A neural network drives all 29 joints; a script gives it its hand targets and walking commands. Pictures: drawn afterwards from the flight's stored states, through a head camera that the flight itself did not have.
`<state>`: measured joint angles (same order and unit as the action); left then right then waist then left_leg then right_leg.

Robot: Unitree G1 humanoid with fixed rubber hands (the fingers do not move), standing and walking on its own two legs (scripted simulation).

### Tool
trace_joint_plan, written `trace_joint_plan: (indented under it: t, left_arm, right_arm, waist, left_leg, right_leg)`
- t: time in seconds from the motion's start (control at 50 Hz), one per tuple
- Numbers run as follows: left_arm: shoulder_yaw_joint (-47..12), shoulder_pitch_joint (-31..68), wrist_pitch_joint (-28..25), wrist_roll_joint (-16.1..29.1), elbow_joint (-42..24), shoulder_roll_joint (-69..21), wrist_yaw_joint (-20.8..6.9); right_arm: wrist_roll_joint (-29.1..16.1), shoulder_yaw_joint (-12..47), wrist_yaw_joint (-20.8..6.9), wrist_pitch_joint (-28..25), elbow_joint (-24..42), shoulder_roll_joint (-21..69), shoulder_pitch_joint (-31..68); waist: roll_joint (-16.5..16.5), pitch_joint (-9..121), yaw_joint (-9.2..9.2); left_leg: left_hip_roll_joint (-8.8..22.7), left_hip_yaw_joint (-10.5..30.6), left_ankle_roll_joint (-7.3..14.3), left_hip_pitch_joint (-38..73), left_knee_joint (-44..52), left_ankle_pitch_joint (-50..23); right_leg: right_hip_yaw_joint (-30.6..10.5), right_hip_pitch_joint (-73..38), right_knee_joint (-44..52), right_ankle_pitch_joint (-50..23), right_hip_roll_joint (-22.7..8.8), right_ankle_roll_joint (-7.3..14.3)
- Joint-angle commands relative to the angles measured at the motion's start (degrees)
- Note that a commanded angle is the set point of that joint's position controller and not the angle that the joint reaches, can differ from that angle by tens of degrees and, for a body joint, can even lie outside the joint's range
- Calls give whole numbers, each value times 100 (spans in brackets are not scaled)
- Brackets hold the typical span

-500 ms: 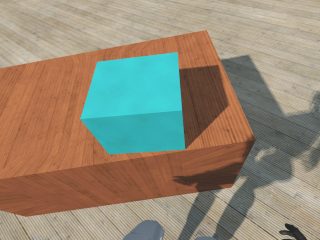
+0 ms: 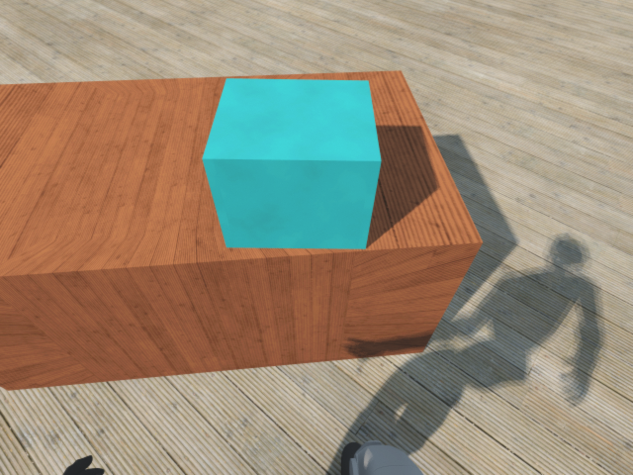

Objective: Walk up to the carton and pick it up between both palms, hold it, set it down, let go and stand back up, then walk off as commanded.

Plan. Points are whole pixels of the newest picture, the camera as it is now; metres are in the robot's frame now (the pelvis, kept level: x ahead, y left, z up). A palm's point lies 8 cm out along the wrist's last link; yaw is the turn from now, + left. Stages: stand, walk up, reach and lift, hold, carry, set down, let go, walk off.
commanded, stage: walk off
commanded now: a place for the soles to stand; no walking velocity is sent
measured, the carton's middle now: (296, 164) +0.70 +0.01 -0.05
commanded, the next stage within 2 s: none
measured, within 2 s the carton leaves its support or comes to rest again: neither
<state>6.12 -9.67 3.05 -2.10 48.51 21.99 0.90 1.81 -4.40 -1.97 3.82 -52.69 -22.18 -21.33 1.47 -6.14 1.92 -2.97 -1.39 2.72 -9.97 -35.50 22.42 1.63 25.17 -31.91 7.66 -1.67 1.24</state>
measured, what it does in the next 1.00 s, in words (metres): steps on the spot: right foot, then left foot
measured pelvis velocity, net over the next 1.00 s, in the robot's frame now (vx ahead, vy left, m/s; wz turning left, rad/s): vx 0.03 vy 0.06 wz -0.05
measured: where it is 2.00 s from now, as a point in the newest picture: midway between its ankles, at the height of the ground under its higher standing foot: outside the picture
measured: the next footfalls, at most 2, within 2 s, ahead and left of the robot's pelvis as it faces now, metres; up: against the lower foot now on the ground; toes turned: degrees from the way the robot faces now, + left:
right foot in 0.54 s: +0.00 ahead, -0.06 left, +0.00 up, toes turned -4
left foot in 0.94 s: +0.14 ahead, +0.20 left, +0.00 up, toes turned -3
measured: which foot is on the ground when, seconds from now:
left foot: down 0.00-0.60, up 0.62-0.92, down 0.94-1.00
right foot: up 0.00-0.52, down 0.54-0.96, up 0.98-1.00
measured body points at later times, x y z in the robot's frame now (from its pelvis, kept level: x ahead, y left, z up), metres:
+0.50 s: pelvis -0.05 +0.05 +0.02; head -0.06 +0.04 +0.47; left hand -0.01 +0.39 -0.08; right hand -0.01 -0.27 -0.10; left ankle -0.02 +0.10 -0.72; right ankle -0.06 -0.06 -0.71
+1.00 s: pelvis +0.03 +0.06 +0.01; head +0.05 +0.08 +0.45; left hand +0.09 +0.37 -0.13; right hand +0.08 -0.27 -0.09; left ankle +0.10 +0.20 -0.72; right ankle -0.03 -0.06 -0.71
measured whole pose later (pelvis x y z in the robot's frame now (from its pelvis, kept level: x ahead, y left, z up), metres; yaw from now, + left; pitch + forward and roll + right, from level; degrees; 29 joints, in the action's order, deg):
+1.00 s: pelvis +0.03 +0.06 +0.01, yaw -3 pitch -2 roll +1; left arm 4.1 -14.4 2.5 -1.1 51.7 22.9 -1.9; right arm 0.9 -3.1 1.8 -3.1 -54.2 -21.9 -14.2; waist 4.3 -5.4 -2.3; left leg 0.7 0.0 -1.1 -18.3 -32.0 10.5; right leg -1.2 11.7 -41.6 25.0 -0.9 1.0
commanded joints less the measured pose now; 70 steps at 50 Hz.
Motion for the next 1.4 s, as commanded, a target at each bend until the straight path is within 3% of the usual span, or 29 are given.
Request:
trace_joint_plan:
  t: [0.0,0.06,0.08,0.18,0.24,0.32,0.34,0.46,0.5,0.52,0.54,0.56,0.58,0.62,0.68,0.72,0.78,0.86,0.9,0.92,0.96,1.04,1.14,1.18,1.24,1.26,1.28,1.3,1.38]
  left_arm:
    - [384,194,-156,145,-269,1443,194]
    - [281,-705,-151,192,197,1161,122]
    - [247,-871,-157,220,181,1166,91]
    - [198,-789,-341,169,-188,1403,2]
    - [130,-786,-437,138,-244,1170,-50]
    - [183,-1012,-494,120,-228,1312,-156]
    - [188,-1337,-494,125,-221,1348,-177]
    - [288,-1440,-478,81,-199,1209,-265]
    - [325,-1605,-531,56,-98,1297,-229]
    - [306,-1570,-526,37,-152,1218,-204]
    - [377,-1716,-548,26,-73,1424,-173]
    - [373,-1572,-576,-60,-71,1616,-141]
    - [418,-1122,-613,-62,-270,1826,-107]
    - [272,-823,-687,15,-320,1485,-43]
    - [209,-928,-666,55,-139,1393,-109]
    - [212,-895,-625,28,-132,1477,-161]
    - [178,-362,-452,-14,-200,1398,-269]
    - [77,-330,-257,58,-230,1251,-297]
    - [-25,-237,-211,133,-298,895,-257]
    - [-62,-392,-198,140,-160,697,-208]
    - [105,-610,-94,142,-42,1061,-156]
    - [111,-426,-126,111,-31,974,-198]
    - [-45,-253,-153,146,-154,962,-156]
    - [-32,-302,-207,112,-111,1014,-166]
    - [108,-577,-290,54,41,1231,-102]
    - [140,-569,-309,26,7,1569,-81]
    - [125,-170,-335,-58,-140,1765,-81]
    - [163,-34,-284,-68,-168,1871,-105]
    - [-1,424,-329,59,-405,1271,-27]
  right_arm:
    - [150,-256,118,-176,962,-1727,861]
    - [135,-127,190,-257,939,-1157,1482]
    - [117,-135,216,-306,899,-1078,1301]
    - [133,-382,118,-322,949,-1477,85]
    - [15,-383,88,-448,924,-1399,-133]
    - [-103,-387,109,-531,995,-1492,-148]
    - [-122,-406,84,-548,1081,-1624,24]
    - [-91,-262,13,-517,1182,-1607,402]
    - [-97,-187,17,-484,1267,-1510,722]
    - [-100,-145,17,-493,1170,-1382,832]
    - [-99,-71,21,-462,1234,-1272,960]
    - [-161,2,31,-475,1175,-953,935]
    - [-105,-62,89,-504,1006,-1194,673]
    - [-93,-77,96,-549,678,-1129,393]
    - [-147,-168,82,-648,607,-1262,405]
    - [-166,-137,114,-701,610,-1206,514]
    - [-213,-130,197,-706,368,-1201,431]
    - [-175,-142,384,-787,226,-1172,346]
    - [-57,-236,517,-864,83,-1404,8]
    - [-54,-249,515,-853,155,-1666,189]
    - [-86,-247,521,-864,187,-1880,485]
    - [-100,-192,596,-875,125,-1575,416]
    - [-48,-203,494,-762,448,-1603,587]
    - [-58,-226,427,-689,633,-1690,962]
    - [-176,-109,389,-507,624,-1412,1318]
    - [-276,-21,351,-437,681,-1228,1253]
    - [-293,36,402,-370,572,-1076,1190]
    - [-200,-70,483,-347,453,-1276,1139]
    - [-276,-148,454,-380,447,-1301,745]
  waist:
    - [-1065,-840,-12]
    - [-876,-300,-354]
    - [-639,-167,-323]
    - [-1059,173,352]
    - [-961,30,454]
    - [-415,14,310]
    - [-731,85,163]
    - [-589,-102,-159]
    - [-202,-107,-413]
    - [-1,-170,-548]
    - [584,-149,-684]
    - [1225,-423,-706]
    - [960,-775,-526]
    - [298,-716,-336]
    - [182,-146,-341]
    - [218,-188,-355]
    - [1097,-155,-288]
    - [576,-29,-233]
    - [-319,452,-28]
    - [-961,676,-220]
    - [-1202,667,-96]
    - [-1266,789,-151]
    - [-1341,1082,-43]
    - [-1660,1230,-129]
    - [-302,1213,-602]
    - [778,1348,-623]
    - [1197,1092,-572]
    - [1342,1047,-561]
    - [1114,965,-311]
  left_leg:
    - [2192,3485,1024,-3176,3209,2705]
    - [1067,1363,256,-1705,2396,470]
    - [1025,1403,205,-1153,2298,533]
    - [1337,2449,592,724,2447,1870]
    - [1474,2630,768,1402,2385,1324]
    - [1594,2595,604,1013,2582,1296]
    - [1675,2456,680,616,2678,1659]
    - [1375,1863,543,-1118,2777,1902]
    - [1046,1476,159,-1718,2429,1564]
    - [864,1078,-7,-2055,2051,1348]
    - [478,862,0,-2700,847,1340]
    - [-99,90,-190,-2721,-852,602]
    - [14,611,-221,-2631,-1822,392]
    - [27,985,-200,-2658,-2119,136]
    - [58,754,-216,-2312,-1891,-45]
    - [107,588,-268,-2281,-1306,-53]
    - [223,100,-320,-1267,-306,-227]
    - [486,83,-114,242,864,-1634]
    - [1122,1240,98,940,1616,-1676]
    - [1979,2645,367,969,1667,-2228]
    - [2622,3160,1246,182,1630,-2194]
    - [1850,1680,878,675,1056,-3769]
    - [1801,1396,960,754,590,-4736]
    - [1653,987,855,241,312,-4342]
    - [962,612,310,-1046,-628,-1952]
    - [196,471,131,-1619,-1303,-763]
    - [-343,561,-6,-1890,-2100,1282]
    - [-187,944,-74,-1556,-2557,1699]
    - [-92,634,-179,-1714,-2679,1069]
  right_leg:
    - [-1045,-185,-3516,2163,669,-105]
    - [-1186,15,-3993,1567,912,-216]
    - [-1090,236,-3926,1463,898,-290]
    - [-700,889,-2115,2082,538,-366]
    - [-872,1155,-1444,1885,357,-270]
    - [-671,522,-1156,2096,279,-11]
    - [-485,279,-1177,2145,191,53]
    - [86,-1337,-427,1872,112,188]
    - [158,-2307,353,1460,168,241]
    - [-361,-2496,920,1710,-87,335]
    - [-1585,-2613,1383,2781,-641,582]
    - [-3422,-1796,2324,4236,-1817,1200]
    - [-3722,-1108,2658,3995,-2241,1533]
    - [-2911,-1557,2255,2619,-1862,1386]
    - [-2152,-1832,2157,2118,-1417,1157]
    - [-1731,-1948,1988,1923,-1144,1007]
    - [-908,-1372,1783,1676,-748,774]
    - [-830,-303,1021,1067,-763,625]
    - [-347,-60,-815,-183,-289,263]
    - [-199,267,-1676,1637,245,30]
    - [-826,-72,-2636,2326,155,52]
    - [-1025,208,-2660,1939,101,5]
    - [-634,-115,-1500,1980,46,-98]
    - [-95,-667,-948,1457,-3,-86]
    - [-237,-1826,321,-80,29,123]
    - [-1566,-2122,710,-272,-781,436]
    - [-2622,-1509,1187,-243,-1786,1009]
    - [-2973,-1090,1035,-485,-1999,1405]
    - [-1452,-1741,314,-2021,-1240,1079]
